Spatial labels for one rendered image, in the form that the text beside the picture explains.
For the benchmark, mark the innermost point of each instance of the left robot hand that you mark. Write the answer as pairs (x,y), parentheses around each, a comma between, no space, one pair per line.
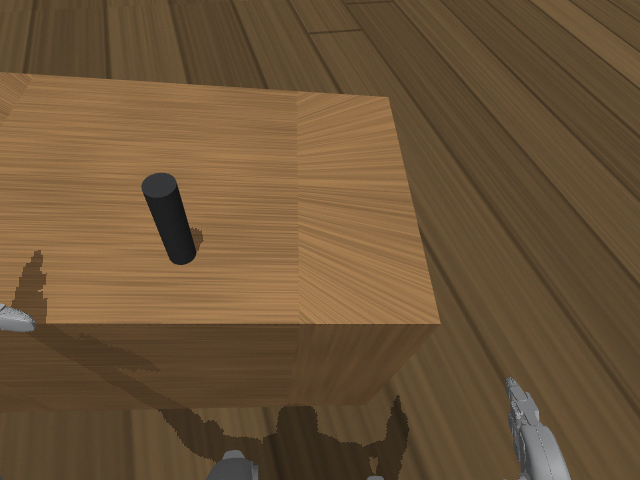
(15,320)

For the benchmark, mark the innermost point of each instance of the right robot hand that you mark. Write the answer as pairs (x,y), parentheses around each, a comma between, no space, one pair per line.
(534,444)

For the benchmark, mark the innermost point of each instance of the can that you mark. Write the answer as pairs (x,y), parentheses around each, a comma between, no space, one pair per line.
(164,201)

